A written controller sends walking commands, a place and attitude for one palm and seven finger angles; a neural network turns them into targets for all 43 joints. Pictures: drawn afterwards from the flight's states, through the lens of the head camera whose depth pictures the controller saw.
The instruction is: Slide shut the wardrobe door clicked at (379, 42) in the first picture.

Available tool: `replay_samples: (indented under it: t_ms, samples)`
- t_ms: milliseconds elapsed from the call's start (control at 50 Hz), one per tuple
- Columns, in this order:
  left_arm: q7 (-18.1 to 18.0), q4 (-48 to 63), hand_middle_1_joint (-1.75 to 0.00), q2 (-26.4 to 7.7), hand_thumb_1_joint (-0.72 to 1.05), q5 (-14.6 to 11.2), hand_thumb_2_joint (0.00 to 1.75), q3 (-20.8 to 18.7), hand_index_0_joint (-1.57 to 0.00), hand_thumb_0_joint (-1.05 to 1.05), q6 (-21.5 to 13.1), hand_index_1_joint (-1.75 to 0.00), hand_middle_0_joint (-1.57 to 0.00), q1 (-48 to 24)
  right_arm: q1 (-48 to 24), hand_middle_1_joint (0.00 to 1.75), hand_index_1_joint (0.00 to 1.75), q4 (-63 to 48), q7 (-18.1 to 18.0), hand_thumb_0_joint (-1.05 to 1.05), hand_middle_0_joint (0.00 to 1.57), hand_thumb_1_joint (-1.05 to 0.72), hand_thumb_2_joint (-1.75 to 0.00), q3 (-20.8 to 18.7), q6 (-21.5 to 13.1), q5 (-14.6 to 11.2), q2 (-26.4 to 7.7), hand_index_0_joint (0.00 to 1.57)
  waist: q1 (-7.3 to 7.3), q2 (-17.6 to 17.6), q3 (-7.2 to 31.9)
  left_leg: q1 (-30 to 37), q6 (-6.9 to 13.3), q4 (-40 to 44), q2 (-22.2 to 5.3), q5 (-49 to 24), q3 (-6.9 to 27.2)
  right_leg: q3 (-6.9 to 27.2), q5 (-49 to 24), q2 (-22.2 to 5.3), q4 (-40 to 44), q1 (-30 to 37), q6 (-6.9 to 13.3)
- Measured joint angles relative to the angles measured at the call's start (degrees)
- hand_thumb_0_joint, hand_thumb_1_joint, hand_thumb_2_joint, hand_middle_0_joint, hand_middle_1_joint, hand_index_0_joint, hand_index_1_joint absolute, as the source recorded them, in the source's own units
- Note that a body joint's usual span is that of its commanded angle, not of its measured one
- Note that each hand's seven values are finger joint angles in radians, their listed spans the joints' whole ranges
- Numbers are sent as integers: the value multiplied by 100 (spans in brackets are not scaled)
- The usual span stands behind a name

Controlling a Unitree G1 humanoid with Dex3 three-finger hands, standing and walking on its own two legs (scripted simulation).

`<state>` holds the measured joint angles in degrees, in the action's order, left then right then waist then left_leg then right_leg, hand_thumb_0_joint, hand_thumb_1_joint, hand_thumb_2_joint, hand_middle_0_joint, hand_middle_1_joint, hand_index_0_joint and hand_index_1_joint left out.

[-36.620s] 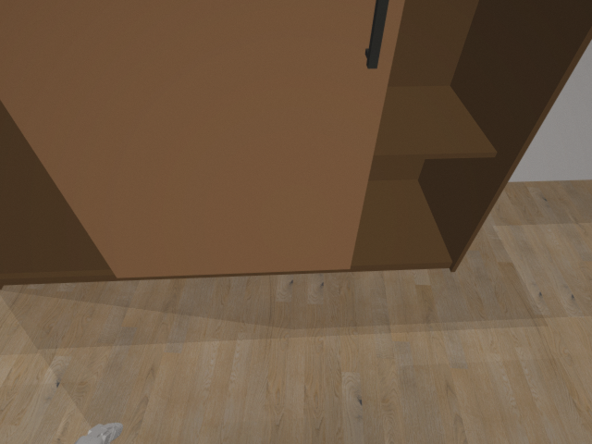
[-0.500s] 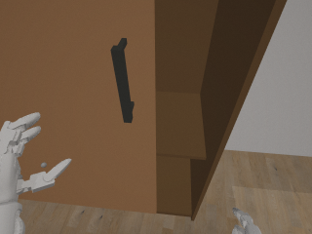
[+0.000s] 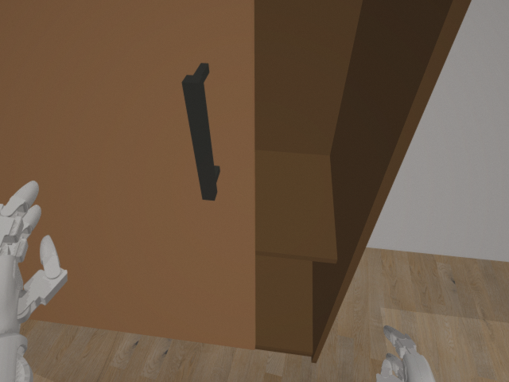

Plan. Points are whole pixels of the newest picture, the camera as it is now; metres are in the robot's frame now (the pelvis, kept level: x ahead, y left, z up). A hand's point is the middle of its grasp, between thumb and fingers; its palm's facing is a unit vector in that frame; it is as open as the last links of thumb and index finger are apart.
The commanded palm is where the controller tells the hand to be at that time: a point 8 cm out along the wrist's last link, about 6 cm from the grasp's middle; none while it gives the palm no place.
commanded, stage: draw the hand back to the body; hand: left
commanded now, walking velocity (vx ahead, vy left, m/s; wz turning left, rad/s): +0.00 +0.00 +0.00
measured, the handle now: (206, 137) +0.38 +0.13 +0.23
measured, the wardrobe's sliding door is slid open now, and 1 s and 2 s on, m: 0.21 0.21 0.21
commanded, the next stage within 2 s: step back with the hand held close in 0.10 s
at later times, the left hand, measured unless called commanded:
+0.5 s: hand (65, 264) +0.19 +0.26 +0.16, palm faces +0.40 -0.79 -0.47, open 7.4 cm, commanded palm +0.13 +0.30 +0.18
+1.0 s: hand (1, 340) +0.10 +0.28 +0.16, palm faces +0.48 -0.76 -0.44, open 7.4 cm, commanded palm +0.04 +0.31 +0.18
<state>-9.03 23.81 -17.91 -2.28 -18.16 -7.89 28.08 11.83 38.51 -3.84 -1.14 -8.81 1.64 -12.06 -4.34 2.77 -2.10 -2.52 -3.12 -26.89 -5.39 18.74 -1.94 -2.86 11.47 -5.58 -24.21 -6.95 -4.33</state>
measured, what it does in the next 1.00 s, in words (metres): shifts its weight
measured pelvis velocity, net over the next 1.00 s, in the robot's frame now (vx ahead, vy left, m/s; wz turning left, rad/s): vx -0.11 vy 0.02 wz -0.01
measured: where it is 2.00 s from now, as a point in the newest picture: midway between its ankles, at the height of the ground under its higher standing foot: outside the picture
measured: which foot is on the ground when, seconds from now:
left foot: down 0.00-1.00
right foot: down 0.00-1.00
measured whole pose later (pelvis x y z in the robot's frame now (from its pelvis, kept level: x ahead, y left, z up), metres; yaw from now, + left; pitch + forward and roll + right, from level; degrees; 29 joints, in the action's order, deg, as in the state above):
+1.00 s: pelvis -0.11 +0.02 -0.02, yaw -1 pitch -3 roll +0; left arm -10.8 23.5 -20.9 0.5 -22.7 -13.2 26.1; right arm 14.4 35.0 -5.4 -0.1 -5.5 0.8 -13.0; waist -0.6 0.8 -2.6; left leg -20.5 0.0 -37.2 -2.8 14.4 -2.5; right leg 4.4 7.4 -4.7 -31.2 -23.7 -3.1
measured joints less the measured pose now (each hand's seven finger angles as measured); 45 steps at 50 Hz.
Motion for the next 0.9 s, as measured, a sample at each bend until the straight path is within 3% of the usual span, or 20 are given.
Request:
replay_samples:
  t_ms: [240, 300, 400, 560, 700, 820, 900]
  samples:
    - [26, -111, -30, 14, 88, -3, 90, 2, -21, 1, 28, -30, -21, -69, 43, 30, 30, 46, -40, 1, 21, -90, -90, -7, 27, -8, 6, 21, 23, 56, -64, 56, -39, 81, -41, -76, 0, -2, -42, 45, 25, 28, 40]
    - [74, -205, -30, -88, 88, -12, 90, -207, -22, 1, -65, -30, -21, -273, 53, 30, 30, -41, -61, 1, 21, -90, -90, 63, 155, -58, -53, 21, -6, 65, 22, -154, 6, -15, -62, -58, -42, 49, -84, 71, -11, -186, 28]
    - [68, -349, -30, -235, 88, 25, 90, -499, -21, 1, -168, -30, -21, -497, -82, 30, 30, -264, -61, 1, 21, -90, -90, 100, 344, -51, -137, 21, 106, 78, 15, -500, 21, -102, -17, -124, -198, 233, -236, 44, -50, -596, -6]
    - [139, -109, -30, -363, 89, 40, 90, -310, -21, 1, -86, -30, -21, 62, -117, 30, 30, -555, -86, 1, 21, -90, -90, 71, 628, -75, -109, 21, 329, -52, 10, -883, 145, -276, 151, -200, -426, 522, -380, -92, -251, -1099, -99]
    - [14, 214, -30, -508, 88, 69, 90, -518, -22, 1, -176, -30, -21, 154, 110, 30, 30, -530, -144, 1, 21, -90, -90, 113, 647, -73, -40, 21, 239, -236, -20, -1146, 173, -586, 178, -229, -369, 516, -426, -126, -490, -1303, -56]
    - [-130, 103, -30, -318, 88, 161, 90, -584, -22, 1, -383, -30, -21, -64, 196, 30, 30, -398, -151, 1, 21, -90, -90, 127, 515, -74, -83, 21, 163, -199, 60, -1430, 248, -835, 170, -245, -314, 507, -503, -106, -575, -1491, 1]
    - [-172, -81, -30, -213, 88, 224, 90, -486, -21, 1, -454, -30, -21, -198, 215, 30, 30, -344, -156, 1, 21, -90, -90, 113, 431, -76, -112, 21, 222, -167, 62, -1622, 303, -945, 199, -265, -229, 600, -429, -29, -624, -1609, 56]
